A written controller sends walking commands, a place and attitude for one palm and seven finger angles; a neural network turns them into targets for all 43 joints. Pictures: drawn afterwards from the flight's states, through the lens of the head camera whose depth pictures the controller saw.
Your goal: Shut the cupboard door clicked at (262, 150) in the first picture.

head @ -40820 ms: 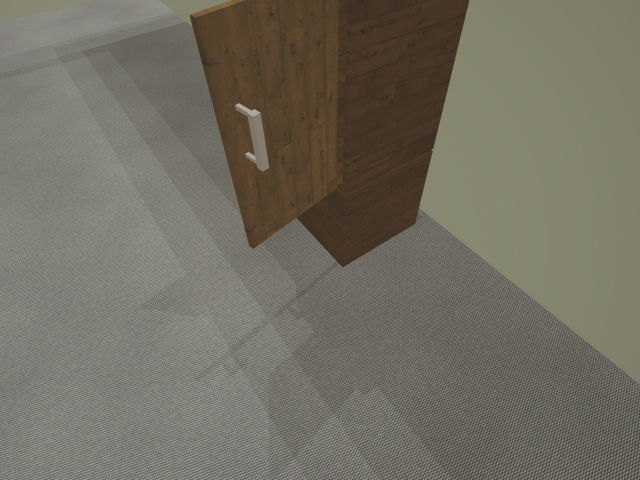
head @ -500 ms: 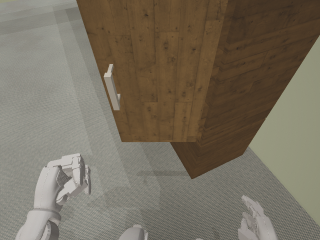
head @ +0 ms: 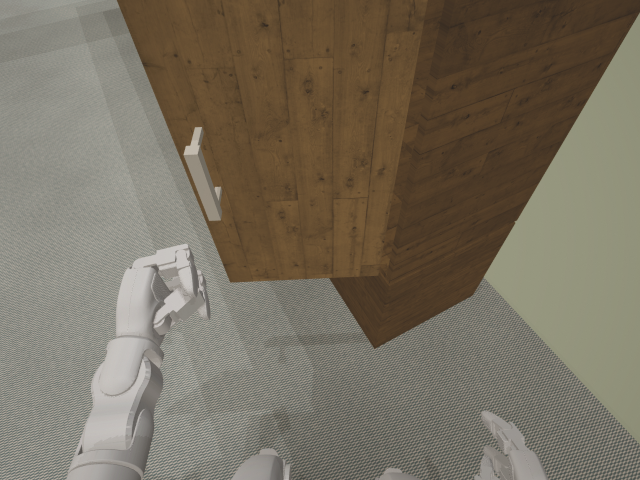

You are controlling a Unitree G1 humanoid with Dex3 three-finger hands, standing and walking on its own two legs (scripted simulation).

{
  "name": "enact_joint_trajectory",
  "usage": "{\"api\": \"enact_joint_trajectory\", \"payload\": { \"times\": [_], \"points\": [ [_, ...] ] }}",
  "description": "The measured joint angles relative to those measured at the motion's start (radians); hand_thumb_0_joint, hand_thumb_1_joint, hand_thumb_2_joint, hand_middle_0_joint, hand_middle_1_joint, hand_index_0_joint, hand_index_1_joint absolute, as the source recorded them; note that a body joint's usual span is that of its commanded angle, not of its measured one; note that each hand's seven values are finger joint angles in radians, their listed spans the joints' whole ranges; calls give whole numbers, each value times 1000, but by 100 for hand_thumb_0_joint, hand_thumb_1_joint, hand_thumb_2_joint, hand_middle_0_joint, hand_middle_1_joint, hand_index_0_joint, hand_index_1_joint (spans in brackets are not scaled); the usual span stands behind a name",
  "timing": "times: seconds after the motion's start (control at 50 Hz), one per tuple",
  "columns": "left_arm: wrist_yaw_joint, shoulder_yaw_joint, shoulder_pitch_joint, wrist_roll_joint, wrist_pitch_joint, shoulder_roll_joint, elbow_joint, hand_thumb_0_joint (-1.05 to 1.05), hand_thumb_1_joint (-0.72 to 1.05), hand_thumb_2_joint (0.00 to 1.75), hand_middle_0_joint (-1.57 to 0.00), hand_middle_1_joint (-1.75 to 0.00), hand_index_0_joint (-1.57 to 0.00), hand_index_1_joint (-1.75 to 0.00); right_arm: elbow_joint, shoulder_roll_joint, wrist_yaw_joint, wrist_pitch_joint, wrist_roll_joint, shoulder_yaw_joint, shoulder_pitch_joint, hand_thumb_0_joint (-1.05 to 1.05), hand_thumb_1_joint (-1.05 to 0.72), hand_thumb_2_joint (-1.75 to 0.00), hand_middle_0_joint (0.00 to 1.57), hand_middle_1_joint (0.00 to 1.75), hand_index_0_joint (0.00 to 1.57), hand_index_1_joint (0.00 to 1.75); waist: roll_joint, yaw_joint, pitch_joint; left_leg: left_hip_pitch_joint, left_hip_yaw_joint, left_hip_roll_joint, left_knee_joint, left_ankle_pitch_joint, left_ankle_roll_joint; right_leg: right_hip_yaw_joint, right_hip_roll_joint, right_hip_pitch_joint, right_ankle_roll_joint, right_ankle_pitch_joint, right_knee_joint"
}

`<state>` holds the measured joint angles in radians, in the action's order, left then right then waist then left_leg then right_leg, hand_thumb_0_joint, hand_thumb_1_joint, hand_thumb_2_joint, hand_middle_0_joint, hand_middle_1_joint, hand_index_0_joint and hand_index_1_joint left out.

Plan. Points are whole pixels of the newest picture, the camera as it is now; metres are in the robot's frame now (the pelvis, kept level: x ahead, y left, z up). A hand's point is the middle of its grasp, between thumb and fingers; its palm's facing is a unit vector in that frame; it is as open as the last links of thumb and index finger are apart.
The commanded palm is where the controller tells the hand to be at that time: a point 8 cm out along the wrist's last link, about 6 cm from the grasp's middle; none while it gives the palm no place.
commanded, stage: bring the fist close to the handle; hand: left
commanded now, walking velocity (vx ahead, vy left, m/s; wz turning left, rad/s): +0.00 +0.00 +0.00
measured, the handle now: (206, 176) +0.52 +0.20 +0.07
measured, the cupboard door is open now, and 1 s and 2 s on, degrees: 64 64 49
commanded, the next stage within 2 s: push the door shut along its arc in 0.94 s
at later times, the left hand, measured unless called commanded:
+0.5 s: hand (230, 232) +0.41 +0.14 +0.07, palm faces +0.06 -1.00 -0.03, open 3.1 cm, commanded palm +0.38 +0.19 +0.07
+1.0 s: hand (225, 230) +0.41 +0.15 +0.08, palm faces +0.07 -1.00 -0.01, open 3.1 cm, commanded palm +0.38 +0.20 +0.07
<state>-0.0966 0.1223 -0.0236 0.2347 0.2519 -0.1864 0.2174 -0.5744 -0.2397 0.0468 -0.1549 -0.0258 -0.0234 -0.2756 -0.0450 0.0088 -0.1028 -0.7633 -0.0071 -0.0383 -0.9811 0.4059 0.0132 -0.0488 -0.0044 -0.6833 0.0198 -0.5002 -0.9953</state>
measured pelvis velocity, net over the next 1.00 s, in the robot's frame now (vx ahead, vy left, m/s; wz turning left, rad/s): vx -0.01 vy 0.00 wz -0.02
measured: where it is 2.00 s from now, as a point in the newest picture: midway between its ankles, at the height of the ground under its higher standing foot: outside the picture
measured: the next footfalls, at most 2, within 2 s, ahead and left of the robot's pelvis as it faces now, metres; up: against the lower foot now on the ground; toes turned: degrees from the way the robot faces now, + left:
none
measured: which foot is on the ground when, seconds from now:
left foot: down 0.00-1.00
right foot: down 0.00-1.00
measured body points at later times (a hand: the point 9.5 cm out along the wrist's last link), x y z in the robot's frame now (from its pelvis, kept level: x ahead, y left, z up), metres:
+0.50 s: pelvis +0.00 +0.01 +0.00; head +0.06 +0.00 +0.45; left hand +0.40 +0.19 +0.08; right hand +0.11 -0.24 -0.12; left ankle +0.05 +0.13 -0.68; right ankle +0.00 -0.11 -0.68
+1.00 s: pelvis -0.01 +0.00 +0.00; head +0.06 -0.01 +0.44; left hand +0.40 +0.20 +0.08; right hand +0.07 -0.26 -0.12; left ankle +0.05 +0.13 -0.68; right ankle +0.00 -0.11 -0.68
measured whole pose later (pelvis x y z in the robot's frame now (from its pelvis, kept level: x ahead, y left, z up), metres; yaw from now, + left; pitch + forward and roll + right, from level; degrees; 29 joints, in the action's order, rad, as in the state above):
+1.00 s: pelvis -0.01 +0.00 +0.00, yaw -1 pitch +13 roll -1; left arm -0.04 0.20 -0.51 0.15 0.43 -0.21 0.79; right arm -0.66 -0.25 0.01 -0.06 -0.01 0.01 -0.32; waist -0.03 0.05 -0.10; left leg -0.82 -0.02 -0.05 -0.97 0.38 0.01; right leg -0.04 0.01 -0.75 0.02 -0.47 -0.99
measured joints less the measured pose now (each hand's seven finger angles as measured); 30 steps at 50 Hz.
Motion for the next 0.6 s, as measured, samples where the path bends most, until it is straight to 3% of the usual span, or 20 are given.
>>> {"api": "enact_joint_trajectory", "payload": {
  "times": [0.1,0.22,0.34,0.44,0.52,0.6],
  "points": [
    [21,9,-60,-32,57,-6,67,2,90,90,-130,-150,-130,-150,-22,-5,-14,18,4,7,-4,1,-91,-90,21,30,20,29,7,0,-4,-4,-3,0,-2,3,-2,3,0,-5,-2,-2,-2],
    [15,-11,-175,-38,48,-10,194,1,90,90,-130,-150,-130,-150,-41,-17,-7,31,-1,13,10,1,-91,-90,21,30,20,29,2,7,14,-18,2,2,-3,-2,-5,-2,-2,-13,-5,5,5],
    [62,-3,-289,-60,76,12,275,2,90,90,-130,-150,-130,-150,-58,-11,-12,36,6,19,15,1,-91,-90,20,30,20,29,9,17,5,-36,-6,2,-3,-4,-7,6,-2,-36,-7,8,1],
    [85,15,-387,-92,82,3,389,2,90,90,-130,-150,-130,-150,-65,-4,-25,59,11,18,9,1,-91,-90,20,30,20,29,11,30,-8,-44,-12,0,-2,-3,-8,13,0,-48,-8,8,-1],
    [92,35,-438,-94,73,-2,472,1,90,90,-130,-150,-130,-150,-63,-2,-32,77,12,18,-9,1,-91,-90,20,30,20,29,8,38,-8,-45,-15,-3,7,-8,-8,16,2,-51,-8,15,8],
    [103,57,-489,-99,102,-3,535,2,90,90,-130,-150,-130,-150,-75,-1,-36,84,18,22,-25,1,-91,-90,21,30,20,29,11,44,-4,-57,-15,-5,5,-10,-6,16,4,-64,-7,17,5]
  ]
}}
